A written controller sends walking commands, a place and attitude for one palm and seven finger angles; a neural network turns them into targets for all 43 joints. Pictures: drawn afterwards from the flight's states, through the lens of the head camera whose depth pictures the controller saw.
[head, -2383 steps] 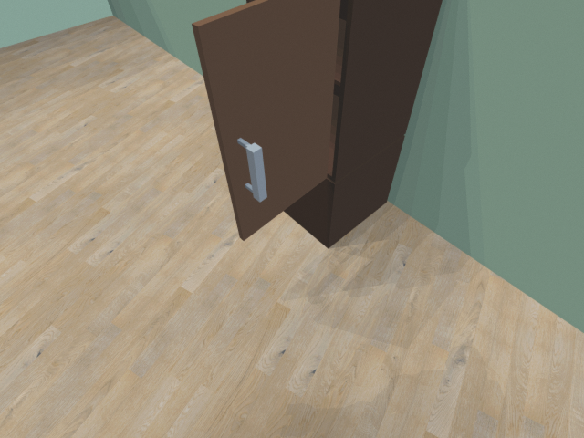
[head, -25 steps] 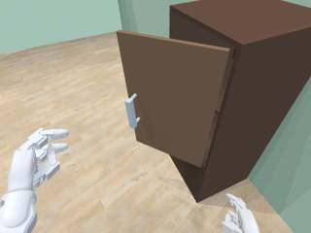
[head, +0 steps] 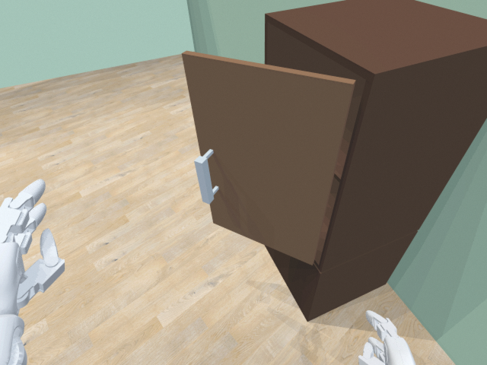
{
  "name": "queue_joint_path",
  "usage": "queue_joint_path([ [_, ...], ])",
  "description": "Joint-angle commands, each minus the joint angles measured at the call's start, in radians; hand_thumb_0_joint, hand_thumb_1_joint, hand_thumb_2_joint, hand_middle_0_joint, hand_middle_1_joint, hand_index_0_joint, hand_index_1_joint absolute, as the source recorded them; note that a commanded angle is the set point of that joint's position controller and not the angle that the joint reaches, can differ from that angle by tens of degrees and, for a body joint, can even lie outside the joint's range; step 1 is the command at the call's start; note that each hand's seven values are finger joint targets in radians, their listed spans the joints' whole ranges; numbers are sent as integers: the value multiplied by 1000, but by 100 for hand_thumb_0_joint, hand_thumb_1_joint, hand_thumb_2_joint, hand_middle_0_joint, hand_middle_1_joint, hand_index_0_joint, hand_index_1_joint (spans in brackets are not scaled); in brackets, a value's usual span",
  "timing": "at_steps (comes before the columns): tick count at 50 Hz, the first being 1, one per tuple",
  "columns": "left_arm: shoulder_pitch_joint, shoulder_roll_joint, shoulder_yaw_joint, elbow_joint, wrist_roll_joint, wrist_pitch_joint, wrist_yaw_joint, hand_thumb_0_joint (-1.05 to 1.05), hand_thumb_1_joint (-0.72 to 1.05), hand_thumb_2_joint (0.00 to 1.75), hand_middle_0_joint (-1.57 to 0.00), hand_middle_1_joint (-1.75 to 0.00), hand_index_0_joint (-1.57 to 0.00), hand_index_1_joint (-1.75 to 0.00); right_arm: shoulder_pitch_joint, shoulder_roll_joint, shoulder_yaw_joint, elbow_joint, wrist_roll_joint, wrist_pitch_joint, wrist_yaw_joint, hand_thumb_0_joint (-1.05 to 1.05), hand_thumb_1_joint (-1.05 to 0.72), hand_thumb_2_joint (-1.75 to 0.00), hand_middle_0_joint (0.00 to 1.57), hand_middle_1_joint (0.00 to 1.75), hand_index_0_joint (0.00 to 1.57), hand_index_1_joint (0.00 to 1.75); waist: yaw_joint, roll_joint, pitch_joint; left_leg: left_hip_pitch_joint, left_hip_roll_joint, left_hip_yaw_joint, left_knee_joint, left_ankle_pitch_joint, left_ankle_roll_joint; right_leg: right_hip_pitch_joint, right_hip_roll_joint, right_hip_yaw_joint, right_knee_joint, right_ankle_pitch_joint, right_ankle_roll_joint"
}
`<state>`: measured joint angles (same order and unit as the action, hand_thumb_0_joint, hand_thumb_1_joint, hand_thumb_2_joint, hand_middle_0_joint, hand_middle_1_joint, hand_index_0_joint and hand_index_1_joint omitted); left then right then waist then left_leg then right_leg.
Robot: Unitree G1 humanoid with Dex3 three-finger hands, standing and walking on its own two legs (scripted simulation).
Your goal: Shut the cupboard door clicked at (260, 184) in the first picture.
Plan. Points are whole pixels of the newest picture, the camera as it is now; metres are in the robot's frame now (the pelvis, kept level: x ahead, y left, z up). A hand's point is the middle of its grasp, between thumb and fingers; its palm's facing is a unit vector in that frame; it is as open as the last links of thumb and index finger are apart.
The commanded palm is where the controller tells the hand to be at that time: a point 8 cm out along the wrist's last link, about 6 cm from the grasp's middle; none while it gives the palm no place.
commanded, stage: draw the hand back to the body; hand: left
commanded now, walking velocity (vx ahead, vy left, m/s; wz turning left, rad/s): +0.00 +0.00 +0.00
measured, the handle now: (209, 176) +0.61 +0.19 -0.08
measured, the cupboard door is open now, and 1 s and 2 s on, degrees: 39 39 39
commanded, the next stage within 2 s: step back with the hand held close in 0.02 s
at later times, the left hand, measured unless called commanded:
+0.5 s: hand (37, 258) +0.19 +0.30 +0.16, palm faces +0.36 -0.78 -0.52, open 7.4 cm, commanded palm +0.13 +0.33 +0.18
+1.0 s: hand out of the picture +0.08 +0.31 +0.16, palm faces +0.51 -0.73 -0.45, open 7.4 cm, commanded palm +0.02 +0.34 +0.18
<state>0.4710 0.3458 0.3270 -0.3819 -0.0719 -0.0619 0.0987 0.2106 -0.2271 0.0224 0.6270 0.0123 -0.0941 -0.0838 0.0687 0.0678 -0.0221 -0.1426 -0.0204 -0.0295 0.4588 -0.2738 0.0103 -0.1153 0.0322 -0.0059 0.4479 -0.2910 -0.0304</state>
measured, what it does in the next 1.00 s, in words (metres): shifts its weight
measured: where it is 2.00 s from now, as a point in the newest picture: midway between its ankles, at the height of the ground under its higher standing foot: outside the picture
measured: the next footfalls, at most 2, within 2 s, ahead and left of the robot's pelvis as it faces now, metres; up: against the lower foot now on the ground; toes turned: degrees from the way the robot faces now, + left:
right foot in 1.46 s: -0.25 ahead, -0.12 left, +0.00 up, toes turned +7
left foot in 1.60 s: -0.13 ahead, +0.13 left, +0.00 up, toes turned +7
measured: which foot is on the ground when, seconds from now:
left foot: down 0.00-1.00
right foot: down 0.00-1.00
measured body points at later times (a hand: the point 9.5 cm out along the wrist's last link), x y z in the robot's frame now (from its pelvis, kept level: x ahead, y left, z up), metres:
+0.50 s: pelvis -0.02 +0.03 +0.00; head +0.00 +0.02 +0.45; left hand +0.17 +0.33 +0.18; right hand +0.16 -0.22 -0.09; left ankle -0.01 +0.12 -0.74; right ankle -0.03 -0.10 -0.74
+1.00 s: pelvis -0.11 +0.03 -0.02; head -0.11 +0.04 +0.43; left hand +0.05 +0.34 +0.18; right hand +0.06 -0.21 -0.10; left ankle -0.02 +0.12 -0.74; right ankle -0.03 -0.10 -0.74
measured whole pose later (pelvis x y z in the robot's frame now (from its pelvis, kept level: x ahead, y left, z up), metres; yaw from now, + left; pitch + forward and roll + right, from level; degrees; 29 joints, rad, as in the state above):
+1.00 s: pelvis -0.11 +0.03 -0.02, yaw +3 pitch -2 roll -2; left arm 0.46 0.40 0.45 -0.47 0.00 -0.23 0.14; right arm 0.24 -0.22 0.01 0.56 0.01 -0.03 -0.08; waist 0.00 0.01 0.01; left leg -0.46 -0.01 0.02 0.71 -0.29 0.06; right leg -0.39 0.02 0.00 0.65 -0.23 0.02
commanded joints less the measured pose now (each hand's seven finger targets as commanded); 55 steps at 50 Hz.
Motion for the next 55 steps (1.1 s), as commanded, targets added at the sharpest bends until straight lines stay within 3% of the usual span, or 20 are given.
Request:
queue_joint_path([
  [1, -86, 219, 159, -198, -4, -78, 23, 0, 90, 90, -20, -30, -20, -30, -143, -79, -25, -161, 6, -64, -6, 0, -90, -90, 20, 30, 20, 30, -2, 25, -19, 1, 24, 33, -58, 246, 17, -19, -42, -5, -77, 236, 17],
  [3, -76, 200, 150, -165, -9, -76, 15, 0, 90, 90, -20, -30, -20, -30, -141, -81, -27, -161, 7, -59, -4, 0, -90, -90, 20, 30, 20, 30, -6, -1, 12, -6, 28, 32, -65, 230, 17, -30, -41, -3, -88, 215, 20],
  [7, -53, 193, 151, -122, -16, -73, 4, 0, 90, 90, -20, -30, -20, -30, -140, -90, -37, -165, 7, -47, -2, 0, -90, -90, 20, 30, 20, 30, -3, -54, -4, 1, 29, 36, -66, 222, 24, -24, -41, 1, -97, 208, 25],
  [8, -141, 281, 231, -171, -6, -114, 15, 0, 90, 90, -20, -30, -20, -30, -137, -134, -59, -183, 15, -25, 4, 0, -90, -90, 20, 30, 20, 30, -49, -44, 15, -60, 41, 12, 10, 136, 39, -107, -110, 127, -165, 199, 17],
  [10, -54, 213, 169, -111, -2, -132, 13, 0, 90, 90, -20, -30, -20, -30, -139, -115, -59, -163, 7, -3, 8, 0, -90, -90, 20, 30, 20, 30, -54, -113, -8, -60, 29, 2, 73, 104, 39, -133, -169, 175, -189, 203, -3],
  [13, -22, 237, 187, -165, 3, -160, 21, 0, 90, 90, -20, -30, -20, -30, -132, -112, -65, -168, 9, 16, 8, 0, -90, -90, 20, 30, 20, 30, -57, -98, -94, -78, 34, 2, 73, 153, 30, -63, -194, 141, -113, 365, -22],
  [18, 25, 278, 224, -262, -4, -160, 36, 0, 90, 90, -20, -30, -20, -30, -136, -126, -71, -207, 10, 52, -11, 0, -90, -90, 20, 30, 20, 30, -58, 11, -194, -15, 81, -25, 8, 538, 29, -4, -105, 40, 36, 565, 22],
  [22, 48, 305, 258, -281, -5, -142, 42, 0, 90, 90, -20, -30, -20, -30, -131, -136, -80, -229, 7, 80, -17, 0, -90, -90, 20, 30, 20, 30, -51, 15, -226, -39, 102, -33, 8, 627, 22, 20, -80, 33, 77, 577, 30],
  [23, 71, 283, 243, -263, -8, -138, 42, 0, 90, 90, -20, -30, -20, -30, -122, -128, -77, -235, 11, 87, -16, 0, -90, -90, 20, 30, 20, 30, -56, -11, -216, -57, 108, -38, 3, 622, 20, 20, -82, 31, 85, 559, 30],
  [25, 94, 277, 246, -248, -10, -135, 44, 0, 90, 90, -20, -30, -20, -30, -116, -136, -83, -240, 12, 95, -14, 0, -90, -90, 20, 30, 20, 30, -58, -27, -208, -111, 117, -47, -10, 543, 22, 27, -80, 42, 92, 512, 30],
  [30, 108, 259, 235, -232, -4, -145, 44, 0, 90, 90, -20, -30, -20, -30, -122, -147, -80, -246, 11, 94, -13, 0, -90, -90, 20, 30, 20, 30, -59, 19, -138, -295, 140, -86, -91, 256, 50, 52, -56, 42, 116, 357, 43],
  [37, 17, 276, 260, -268, 33, -186, 49, 0, 90, 90, -20, -30, -20, -30, -124, -164, -77, -251, 7, 60, -20, 0, -90, -90, 20, 30, 20, 30, -63, 63, -62, -641, 167, -157, -213, -351, 109, 198, -14, 49, 200, 212, 58],
  [41, -48, 244, 232, -306, 50, -210, 53, 0, 90, 90, -20, -30, -20, -30, -101, -165, -76, -246, 3, 33, -18, 0, -90, -90, 20, 30, 20, 30, -71, 88, -55, -723, 181, -175, -212, -471, 124, 218, -1, 52, 257, 156, 58],
  [42, -61, 276, 261, -312, 59, -214, 54, 0, 90, 90, -20, -30, -20, -30, -104, -172, -80, -239, -2, 24, -18, 0, -90, -90, 20, 30, 20, 30, -67, 94, -54, -728, 187, -183, -219, -489, 127, 218, 8, 51, 265, 141, 59],
  [45, -71, 241, 239, -300, 65, -224, 57, 0, 90, 90, -20, -30, -20, -30, -90, -166, -80, -234, -3, 8, -15, 0, -90, -90, 20, 30, 20, 30, -70, 95, -45, -761, 191, -178, -195, -532, 126, 212, 9, 57, 289, 100, 54],
  [47, -60, 270, 269, -292, 71, -231, 58, 0, 90, 90, -20, -30, -20, -30, -86, -169, -86, -227, -5, 0, -10, 0, -90, -90, 20, 30, 20, 30, -68, 64, -45, -766, 177, -152, -147, -543, 120, 187, -5, 87, 263, 55, 45],
  [49, -48, 249, 246, -308, 64, -241, 60, 0, 90, 90, -20, -30, -20, -30, -82, -152, -84, -234, -1, -4, -4, 0, -90, -90, 20, 30, 20, 30, -76, 12, -21, -697, 124, -103, -40, -490, 97, 52, -48, 169, 173, 9, 17],
  [52, -15, 282, 269, -294, 49, -247, 71, 0, 90, 90, -20, -30, -20, -30, -58, -136, -88, -207, -13, -5, 10, 0, -90, -90, 20, 30, 20, 30, -81, -111, -12, -504, 52, -35, 169, -339, 34, -214, -183, 338, -41, -154, -55],
  [53, -14, 264, 242, -299, 41, -248, 75, 0, 90, 90, -20, -30, -20, -30, -54, -111, -79, -197, -14, -2, 17, 0, -90, -90, 20, 30, 20, 30, -84, -164, -22, -415, 37, -21, 220, -262, 13, -294, -233, 349, -97, -182, -77],
  [55, -17, 281, 243, -289, 34, -245, 88, 0, 90, 90, -20, -30, -20, -30, -47, -102, -79, -179, -12, 4, 22, 0, -90, -90, 20, 30, 20, 30, -93, -232, -58, -278, 19, 11, 294, -175, 1, -389, -267, 329, -149, -194, -81],
])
